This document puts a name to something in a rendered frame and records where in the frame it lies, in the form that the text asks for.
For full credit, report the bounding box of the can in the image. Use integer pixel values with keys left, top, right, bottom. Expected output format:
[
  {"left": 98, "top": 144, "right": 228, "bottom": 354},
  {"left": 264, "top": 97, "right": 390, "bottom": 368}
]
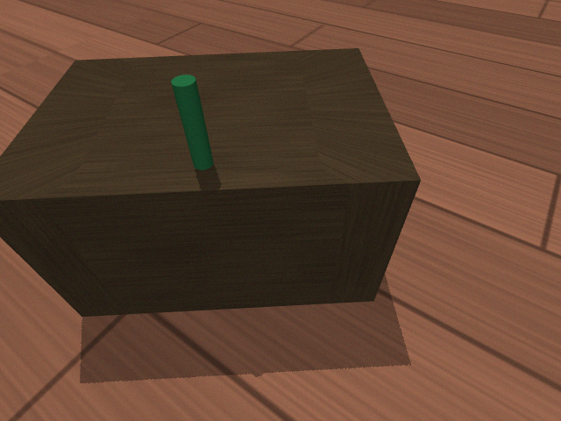
[{"left": 171, "top": 75, "right": 214, "bottom": 170}]

